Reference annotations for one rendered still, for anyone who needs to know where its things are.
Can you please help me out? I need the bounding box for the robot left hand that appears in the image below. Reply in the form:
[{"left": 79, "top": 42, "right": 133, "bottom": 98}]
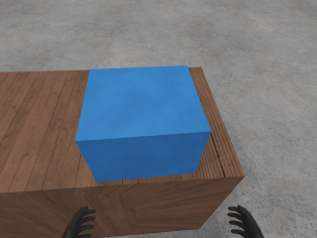
[{"left": 61, "top": 205, "right": 96, "bottom": 238}]

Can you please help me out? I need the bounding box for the carton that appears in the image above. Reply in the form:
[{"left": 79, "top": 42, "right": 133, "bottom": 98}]
[{"left": 75, "top": 65, "right": 211, "bottom": 182}]

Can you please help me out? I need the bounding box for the robot right hand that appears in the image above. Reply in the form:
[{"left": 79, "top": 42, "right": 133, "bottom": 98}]
[{"left": 227, "top": 205, "right": 264, "bottom": 238}]

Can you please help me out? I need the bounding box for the pedestal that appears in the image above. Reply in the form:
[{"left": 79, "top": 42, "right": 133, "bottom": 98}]
[{"left": 0, "top": 66, "right": 245, "bottom": 238}]

